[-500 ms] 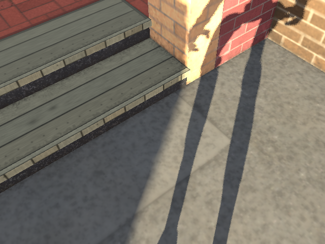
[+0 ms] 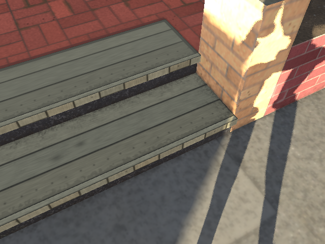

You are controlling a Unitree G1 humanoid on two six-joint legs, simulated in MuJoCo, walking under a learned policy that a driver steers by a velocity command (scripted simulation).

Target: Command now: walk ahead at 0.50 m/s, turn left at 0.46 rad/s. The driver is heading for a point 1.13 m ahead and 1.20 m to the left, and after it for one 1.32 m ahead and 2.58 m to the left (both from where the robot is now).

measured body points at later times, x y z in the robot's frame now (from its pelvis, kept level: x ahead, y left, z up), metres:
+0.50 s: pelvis +0.28 -0.03 +0.00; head +0.32 -0.03 +0.45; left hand +0.39 +0.26 -0.09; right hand +0.38 -0.31 -0.13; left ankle +0.13 +0.04 -0.65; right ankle +0.37 -0.11 -0.73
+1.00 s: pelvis +0.48 +0.09 -0.01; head +0.50 +0.12 +0.44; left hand +0.39 +0.34 -0.14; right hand +0.76 -0.03 -0.11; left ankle +0.49 +0.16 -0.73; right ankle +0.44 -0.09 -0.61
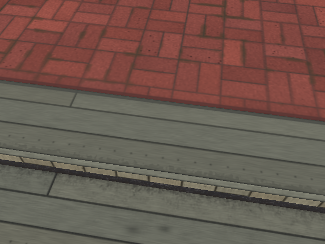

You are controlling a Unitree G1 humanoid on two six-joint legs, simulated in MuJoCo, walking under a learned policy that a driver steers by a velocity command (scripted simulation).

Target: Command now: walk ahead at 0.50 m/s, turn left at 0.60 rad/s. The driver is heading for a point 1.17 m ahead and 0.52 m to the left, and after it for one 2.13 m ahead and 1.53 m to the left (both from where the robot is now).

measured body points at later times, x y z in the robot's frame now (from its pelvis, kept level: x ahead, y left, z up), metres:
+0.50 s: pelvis +0.26 -0.03 +0.05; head +0.29 -0.02 +0.50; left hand +0.42 +0.22 -0.02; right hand +0.35 -0.28 -0.08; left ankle +0.08 +0.04 -0.60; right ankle +0.38 -0.09 -0.59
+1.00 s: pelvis +0.52 +0.11 +0.12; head +0.56 +0.13 +0.57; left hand +0.30 +0.23 -0.01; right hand +0.85 +0.12 +0.06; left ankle +0.57 +0.27 -0.42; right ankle +0.38 -0.10 -0.59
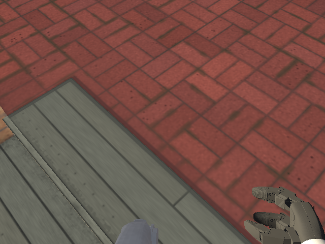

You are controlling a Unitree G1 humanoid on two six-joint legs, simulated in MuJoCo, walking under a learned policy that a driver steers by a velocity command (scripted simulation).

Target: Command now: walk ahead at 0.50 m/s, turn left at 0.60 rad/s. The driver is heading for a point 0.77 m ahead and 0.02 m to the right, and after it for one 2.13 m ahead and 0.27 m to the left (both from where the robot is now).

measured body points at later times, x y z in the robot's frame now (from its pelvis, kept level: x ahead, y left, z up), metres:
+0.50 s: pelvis +0.38 +0.07 +0.16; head +0.41 +0.08 +0.60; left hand +0.64 +0.29 +0.11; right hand +0.40 -0.19 +0.03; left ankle +0.23 +0.10 -0.58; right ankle +0.58 +0.02 -0.52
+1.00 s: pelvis +0.71 +0.11 +0.15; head +0.74 +0.10 +0.60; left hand +0.73 +0.39 +0.02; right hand +0.93 -0.12 +0.08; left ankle +0.87 +0.20 -0.57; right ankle +0.56 +0.04 -0.58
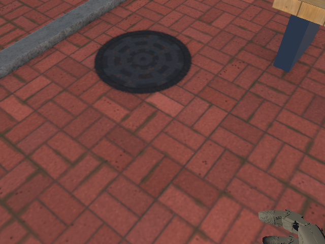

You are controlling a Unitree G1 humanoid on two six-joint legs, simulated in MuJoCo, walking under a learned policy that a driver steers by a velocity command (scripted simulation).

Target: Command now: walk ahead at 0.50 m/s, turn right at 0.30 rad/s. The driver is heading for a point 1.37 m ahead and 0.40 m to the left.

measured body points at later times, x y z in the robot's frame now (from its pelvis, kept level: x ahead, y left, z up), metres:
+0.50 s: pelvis +0.26 +0.00 +0.00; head +0.27 +0.00 +0.45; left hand +0.46 +0.24 -0.06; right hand +0.27 -0.27 -0.13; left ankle +0.15 +0.11 -0.72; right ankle +0.35 -0.09 -0.73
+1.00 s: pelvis +0.49 +0.10 -0.02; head +0.52 +0.12 +0.43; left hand +0.35 +0.33 -0.15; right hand +0.80 -0.01 -0.09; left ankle +0.55 +0.19 -0.73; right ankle +0.37 -0.09 -0.68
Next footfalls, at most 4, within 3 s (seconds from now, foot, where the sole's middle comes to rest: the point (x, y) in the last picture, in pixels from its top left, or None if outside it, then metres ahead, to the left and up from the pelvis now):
0.02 left None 0.18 0.11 -0.77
0.46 right None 0.39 -0.09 -0.77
0.96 left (137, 210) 0.59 0.21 -0.77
1.52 right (145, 140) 0.95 0.23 -0.77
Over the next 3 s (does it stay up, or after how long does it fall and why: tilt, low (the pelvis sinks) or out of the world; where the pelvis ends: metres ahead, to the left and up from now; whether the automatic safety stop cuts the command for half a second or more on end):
stays up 1.29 0.38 0.01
